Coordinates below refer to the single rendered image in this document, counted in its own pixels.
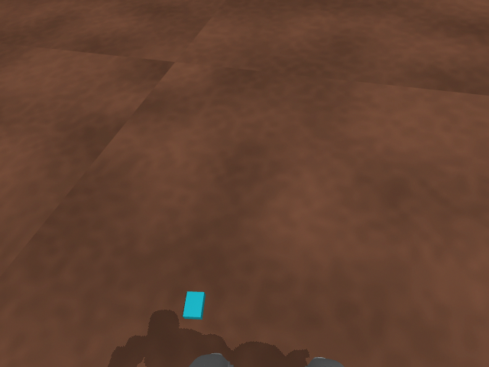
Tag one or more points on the small box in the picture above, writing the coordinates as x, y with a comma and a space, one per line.
194, 305

